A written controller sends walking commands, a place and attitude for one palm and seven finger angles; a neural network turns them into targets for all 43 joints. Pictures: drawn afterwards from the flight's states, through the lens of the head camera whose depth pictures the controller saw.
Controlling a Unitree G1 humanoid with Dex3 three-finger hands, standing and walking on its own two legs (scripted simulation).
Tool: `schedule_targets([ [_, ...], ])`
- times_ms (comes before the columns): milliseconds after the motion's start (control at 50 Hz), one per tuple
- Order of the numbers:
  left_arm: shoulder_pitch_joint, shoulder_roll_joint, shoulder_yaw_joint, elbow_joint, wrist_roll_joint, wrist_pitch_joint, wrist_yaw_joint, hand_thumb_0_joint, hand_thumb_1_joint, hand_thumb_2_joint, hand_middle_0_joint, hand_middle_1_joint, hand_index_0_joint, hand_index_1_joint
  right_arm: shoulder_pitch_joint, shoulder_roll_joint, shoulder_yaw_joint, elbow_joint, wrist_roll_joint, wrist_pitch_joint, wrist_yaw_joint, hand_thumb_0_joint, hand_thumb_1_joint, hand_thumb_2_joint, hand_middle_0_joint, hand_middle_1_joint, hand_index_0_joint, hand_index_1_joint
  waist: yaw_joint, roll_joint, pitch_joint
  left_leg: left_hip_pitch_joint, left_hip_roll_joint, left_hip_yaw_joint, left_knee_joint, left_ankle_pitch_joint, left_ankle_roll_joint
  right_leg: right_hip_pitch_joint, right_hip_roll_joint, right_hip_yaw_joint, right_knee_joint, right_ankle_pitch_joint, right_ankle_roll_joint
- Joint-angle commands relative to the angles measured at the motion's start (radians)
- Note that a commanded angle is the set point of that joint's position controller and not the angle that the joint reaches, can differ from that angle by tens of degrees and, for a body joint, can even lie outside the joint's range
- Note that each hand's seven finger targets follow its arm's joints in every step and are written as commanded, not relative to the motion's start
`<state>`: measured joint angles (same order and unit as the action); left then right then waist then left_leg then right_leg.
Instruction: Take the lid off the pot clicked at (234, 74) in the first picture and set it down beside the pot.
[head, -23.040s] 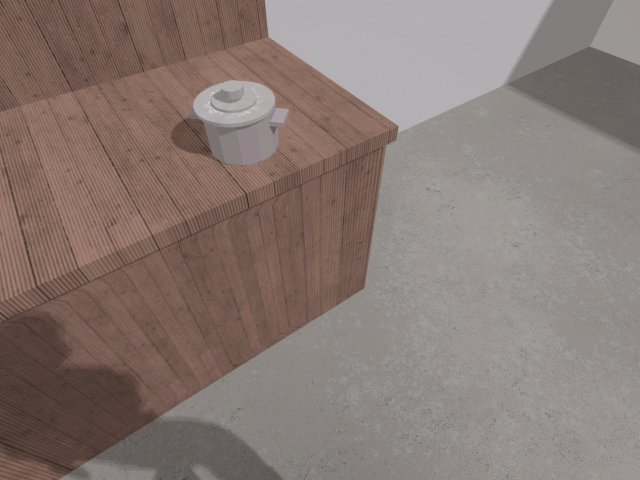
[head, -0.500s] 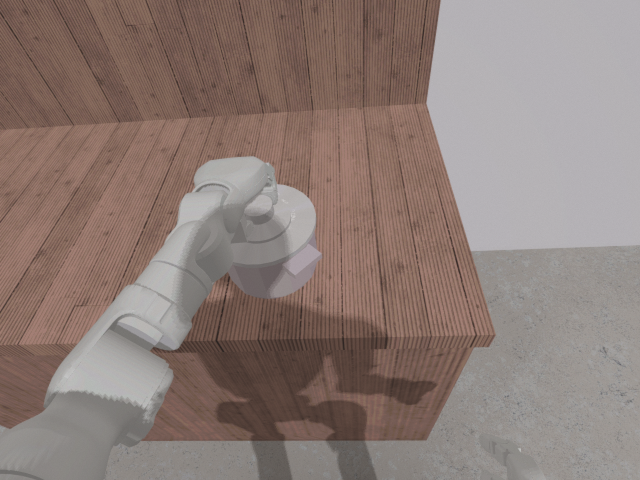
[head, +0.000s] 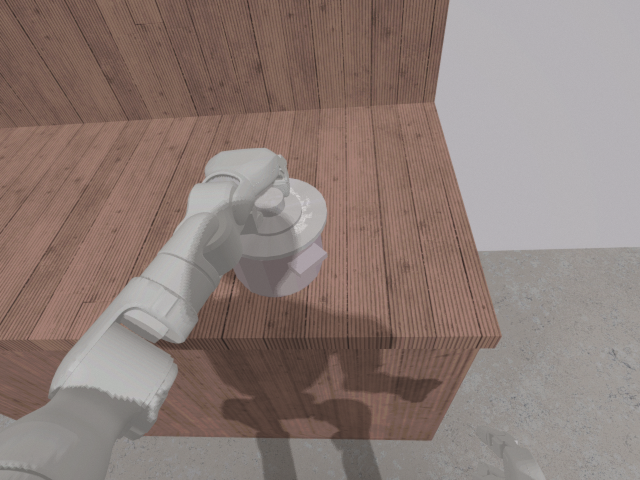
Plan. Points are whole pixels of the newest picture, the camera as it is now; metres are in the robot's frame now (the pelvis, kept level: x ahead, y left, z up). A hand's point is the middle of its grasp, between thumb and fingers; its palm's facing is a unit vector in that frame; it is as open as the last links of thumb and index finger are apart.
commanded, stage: lift the lid straight up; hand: left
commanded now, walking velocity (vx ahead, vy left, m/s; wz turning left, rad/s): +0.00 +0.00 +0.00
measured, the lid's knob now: (268, 202) +0.47 +0.08 +0.10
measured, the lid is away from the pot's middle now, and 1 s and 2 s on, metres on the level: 0.01 0.01 0.02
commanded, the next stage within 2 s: move the lid sideways beside the pot in 1.60 s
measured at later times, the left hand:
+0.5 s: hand (246, 183) +0.44 +0.10 +0.15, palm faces -0.27 -0.04 -0.96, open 7.9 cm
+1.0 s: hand (235, 153) +0.44 +0.10 +0.20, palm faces -0.19 -0.05 -0.98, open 7.9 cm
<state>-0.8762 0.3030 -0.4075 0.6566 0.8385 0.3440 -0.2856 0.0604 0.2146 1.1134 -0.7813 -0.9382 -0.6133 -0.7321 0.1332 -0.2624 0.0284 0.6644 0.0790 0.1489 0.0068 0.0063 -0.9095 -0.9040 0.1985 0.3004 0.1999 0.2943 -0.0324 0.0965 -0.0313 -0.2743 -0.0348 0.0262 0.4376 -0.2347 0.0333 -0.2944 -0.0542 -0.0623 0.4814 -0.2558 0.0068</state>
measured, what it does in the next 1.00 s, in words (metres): stands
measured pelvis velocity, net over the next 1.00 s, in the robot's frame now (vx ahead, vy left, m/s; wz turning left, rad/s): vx -0.01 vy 0.00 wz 0.00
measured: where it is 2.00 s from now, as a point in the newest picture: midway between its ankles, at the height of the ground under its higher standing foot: outside the picture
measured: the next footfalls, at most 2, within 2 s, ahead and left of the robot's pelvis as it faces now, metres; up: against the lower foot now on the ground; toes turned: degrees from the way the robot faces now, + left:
none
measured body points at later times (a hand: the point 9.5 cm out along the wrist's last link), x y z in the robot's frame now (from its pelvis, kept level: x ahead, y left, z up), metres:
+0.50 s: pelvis +0.00 +0.00 +0.00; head +0.02 -0.05 +0.45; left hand +0.45 +0.10 +0.21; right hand +0.15 -0.24 -0.13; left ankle -0.01 +0.10 -0.74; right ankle -0.01 -0.12 -0.74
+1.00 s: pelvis -0.01 +0.00 +0.00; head +0.01 -0.04 +0.45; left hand +0.45 +0.10 +0.25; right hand +0.15 -0.23 -0.12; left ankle -0.01 +0.10 -0.74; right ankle -0.01 -0.12 -0.74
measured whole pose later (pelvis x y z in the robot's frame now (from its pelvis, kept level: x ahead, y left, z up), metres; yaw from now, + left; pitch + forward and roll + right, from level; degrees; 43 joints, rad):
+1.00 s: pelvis -0.01 +0.00 +0.00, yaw +0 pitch +3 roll +1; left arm -1.04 0.36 -0.35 0.63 0.85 0.36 -0.40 0.11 0.22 1.13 -0.86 -0.96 -0.61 -0.75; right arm 0.13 -0.27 0.04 0.67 0.08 0.11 0.01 0.01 -0.91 -0.90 0.20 0.30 0.20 0.29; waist -0.03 0.09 -0.03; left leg -0.24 -0.04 0.03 0.41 -0.21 0.04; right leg -0.27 -0.06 -0.06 0.46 -0.24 0.01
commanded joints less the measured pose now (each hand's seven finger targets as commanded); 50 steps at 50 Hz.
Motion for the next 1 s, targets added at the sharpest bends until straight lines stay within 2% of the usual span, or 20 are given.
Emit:
schedule_targets([
  [0, -0.602, 0.179, 0.123, -0.208, 0.042, 0.001, 0.050, 0.000, 0.485, 1.241, -0.853, -0.960, -0.819, -0.860, -0.087, -0.100, -0.026, -0.127, -0.002, -0.045, -0.009, 0.000, -0.900, -0.900, 0.200, 0.300, 0.200, 0.300, -0.011, -0.148, -0.417, 0.182, -0.008, -0.049, -0.017, 0.324, 0.032, 0.147, 0.049, 0.015, -0.020, 0.404, -0.044],
  [80, -0.598, 0.217, 0.156, -0.194, 0.050, 0.012, 0.046, 0.000, 0.485, 1.241, -0.853, -0.960, -0.819, -0.860, -0.094, -0.103, -0.026, -0.128, -0.004, -0.047, -0.007, 0.000, -0.900, -0.900, 0.200, 0.300, 0.200, 0.300, -0.002, -0.153, -0.423, 0.174, -0.008, -0.052, -0.015, 0.332, 0.031, 0.164, 0.048, 0.016, -0.015, 0.413, -0.046],
  [160, -0.611, 0.202, 0.144, -0.217, 0.045, 0.024, 0.032, 0.000, 0.485, 1.241, -0.853, -0.960, -0.819, -0.860, -0.103, -0.101, -0.027, -0.140, -0.004, -0.051, -0.004, 0.000, -0.900, -0.900, 0.200, 0.300, 0.200, 0.300, 0.001, -0.143, -0.446, 0.186, -0.010, -0.050, -0.015, 0.342, 0.033, 0.175, 0.046, 0.019, -0.017, 0.418, -0.045],
  [180, -0.608, 0.242, 0.178, -0.182, 0.049, 0.029, 0.031, 0.000, 0.485, 1.241, -0.853, -0.960, -0.819, -0.860, -0.098, -0.105, -0.025, -0.132, -0.005, -0.051, -0.008, 0.000, -0.900, -0.900, 0.200, 0.300, 0.200, 0.300, 0.005, -0.172, -0.431, 0.165, -0.013, -0.049, -0.016, 0.330, 0.035, 0.186, 0.047, 0.018, -0.017, 0.426, -0.044],
  [220, -0.620, 0.235, 0.165, -0.159, 0.053, 0.035, 0.022, 0.000, 0.485, 1.241, -0.853, -0.960, -0.819, -0.860, -0.104, -0.104, -0.021, -0.132, -0.002, -0.052, -0.013, 0.000, -0.900, -0.900, 0.200, 0.300, 0.200, 0.300, 0.000, -0.178, -0.404, 0.148, -0.015, -0.044, -0.025, 0.298, 0.035, 0.178, 0.044, 0.020, -0.025, 0.411, -0.041],
  [280, -0.650, 0.259, 0.180, -0.239, 0.051, 0.023, 0.010, 0.000, 0.485, 1.241, -0.853, -0.960, -0.819, -0.860, -0.110, -0.102, -0.026, -0.149, -0.005, -0.065, -0.013, 0.000, -0.900, -0.900, 0.200, 0.300, 0.200, 0.300, 0.008, -0.156, -0.467, 0.186, -0.016, -0.046, -0.017, 0.333, 0.040, 0.209, 0.041, 0.028, -0.020, 0.440, -0.041],
  [340, -0.627, 0.194, 0.132, -0.173, 0.040, 0.032, -0.011, 0.000, 0.485, 1.241, -0.853, -0.960, -0.819, -0.860, -0.104, -0.107, -0.024, -0.139, -0.001, -0.059, -0.012, 0.000, -0.900, -0.900, 0.200, 0.300, 0.200, 0.300, -0.008, -0.178, -0.392, 0.155, -0.016, -0.045, -0.027, 0.299, 0.036, 0.165, 0.040, 0.018, -0.033, 0.406, -0.041],
  [400, -0.682, 0.253, 0.167, -0.210, 0.044, 0.026, -0.019, 0.000, 0.485, 1.241, -0.853, -0.960, -0.819, -0.860, -0.108, -0.105, -0.023, -0.147, -0.003, -0.071, -0.019, 0.000, -0.900, -0.900, 0.200, 0.300, 0.200, 0.300, -0.001, -0.154, -0.431, 0.181, -0.022, -0.044, -0.025, 0.287, 0.041, 0.182, 0.041, 0.028, -0.034, 0.401, -0.039],
  [460, -0.733, 0.242, 0.144, -0.246, 0.047, 0.016, -0.030, 0.000, 0.485, 1.241, -0.853, -0.960, -0.819, -0.860, -0.109, -0.103, -0.021, -0.148, -0.001, -0.078, -0.019, 0.000, -0.900, -0.900, 0.200, 0.300, 0.200, 0.300, -0.009, -0.143, -0.449, 0.196, -0.019, -0.052, -0.026, 0.308, 0.038, 0.185, 0.041, 0.027, -0.029, 0.412, -0.041],
  [540, -0.699, 0.219, 0.139, -0.185, 0.037, 0.023, -0.038, 0.000, 0.485, 1.241, -0.853, -0.960, -0.819, -0.860, -0.105, -0.108, -0.023, -0.143, -0.002, -0.079, -0.018, 0.000, -0.900, -0.900, 0.200, 0.300, 0.200, 0.300, -0.009, -0.153, -0.402, 0.181, -0.019, -0.057, -0.028, 0.293, 0.037, 0.155, 0.040, 0.019, -0.038, 0.380, -0.046],
  [620, -0.759, 0.285, 0.178, -0.183, 0.053, 0.019, -0.041, 0.000, 0.485, 1.241, -0.853, -0.960, -0.819, -0.860, -0.103, -0.109, -0.017, -0.137, -0.002, -0.085, -0.026, 0.000, -0.900, -0.900, 0.200, 0.300, 0.200, 0.300, -0.003, -0.157, -0.415, 0.176, -0.019, -0.054, -0.039, 0.253, 0.036, 0.170, 0.040, 0.026, -0.042, 0.359, -0.041],
  [640, -0.772, 0.263, 0.161, -0.244, 0.038, 0.004, -0.041, 0.000, 0.485, 1.241, -0.853, -0.960, -0.819, -0.860, -0.111, -0.110, -0.020, -0.151, -0.004, -0.091, -0.023, 0.000, -0.900, -0.900, 0.200, 0.300, 0.200, 0.300, -0.005, -0.119, -0.443, 0.199, -0.020, -0.059, -0.032, 0.288, 0.037, 0.175, 0.035, 0.026, -0.036, 0.377, -0.047],
  [680, -0.732, 0.288, 0.186, -0.186, 0.056, 0.014, -0.043, 0.000, 0.485, 1.241, -0.853, -0.960, -0.819, -0.860, -0.102, -0.106, -0.021, -0.140, -0.005, -0.093, -0.021, 0.000, -0.900, -0.900, 0.200, 0.300, 0.200, 0.300, 0.003, -0.142, -0.434, 0.194, -0.017, -0.057, -0.030, 0.286, 0.037, 0.177, 0.040, 0.025, -0.040, 0.376, -0.044],
  [740, -0.726, 0.256, 0.169, -0.179, 0.033, 0.014, -0.051, 0.000, 0.485, 1.241, -0.853, -0.960, -0.819, -0.860, -0.099, -0.115, -0.023, -0.142, -0.005, -0.090, -0.020, 0.000, -0.900, -0.900, 0.200, 0.300, 0.200, 0.300, -0.004, -0.156, -0.405, 0.181, -0.017, -0.057, -0.035, 0.287, 0.037, 0.163, 0.036, 0.019, -0.043, 0.376, -0.046],
  [760, -0.743, 0.292, 0.190, -0.191, 0.045, 0.014, -0.052, 0.000, 0.485, 1.241, -0.853, -0.960, -0.819, -0.860, -0.105, -0.110, -0.018, -0.144, -0.003, -0.088, -0.019, 0.000, -0.900, -0.900, 0.200, 0.300, 0.200, 0.300, 0.003, -0.152, -0.425, 0.185, -0.014, -0.054, -0.042, 0.280, 0.034, 0.176, 0.038, 0.024, -0.043, 0.368, -0.042],
  [820, -0.777, 0.224, 0.127, -0.238, 0.046, 0.013, -0.061, 0.000, 0.485, 1.241, -0.853, -0.960, -0.819, -0.860, -0.111, -0.101, -0.022, -0.150, 0.000, -0.096, -0.013, 0.000, -0.900, -0.900, 0.200, 0.300, 0.200, 0.300, -0.006, -0.137, -0.429, 0.220, -0.012, -0.063, -0.031, 0.324, 0.034, 0.153, 0.042, 0.016, -0.038, 0.385, -0.045],
  [880, -0.765, 0.316, 0.212, -0.234, 0.047, 0.018, -0.057, 0.000, 0.485, 1.241, -0.853, -0.960, -0.819, -0.860, -0.113, -0.111, -0.020, -0.147, -0.004, -0.094, -0.010, 0.000, -0.900, -0.900, 0.200, 0.300, 0.200, 0.300, 0.012, -0.155, -0.439, 0.202, -0.012, -0.061, -0.034, 0.322, 0.033, 0.185, 0.040, 0.020, -0.037, 0.395, -0.046],
  [920, -0.764, 0.283, 0.182, -0.221, 0.050, 0.021, -0.061, 0.000, 0.485, 1.241, -0.853, -0.960, -0.819, -0.860, -0.112, -0.108, -0.018, -0.146, -0.003, -0.095, -0.011, 0.000, -0.900, -0.900, 0.200, 0.300, 0.200, 0.300, 0.008, -0.165, -0.421, 0.195, -0.012, -0.059, -0.038, 0.324, 0.033, 0.178, 0.039, 0.018, -0.041, 0.397, -0.045],
  [960, -0.776, 0.319, 0.209, -0.258, 0.053, 0.015, -0.056, 0.000, 0.485, 1.241, -0.853, -0.960, -0.819, -0.860, -0.120, -0.109, -0.017, -0.149, -0.004, -0.092, -0.007, 0.000, -0.900, -0.900, 0.200, 0.300, 0.200, 0.300, 0.016, -0.146, -0.444, 0.206, -0.007, -0.063, -0.041, 0.338, 0.029, 0.188, 0.039, 0.018, -0.035, 0.390, -0.047],
  [980, -0.781, 0.277, 0.175, -0.277, 0.053, 0.016, -0.059, 0.000, 0.485, 1.241, -0.853, -0.960, -0.819, -0.860, -0.130, -0.103, -0.019, -0.159, -0.002, -0.094, -0.004, 0.000, -0.900, -0.900, 0.200, 0.300, 0.200, 0.300, 0.013, -0.145, -0.440, 0.216, -0.007, -0.063, -0.035, 0.346, 0.030, 0.176, 0.040, 0.015, -0.035, 0.391, -0.048],
])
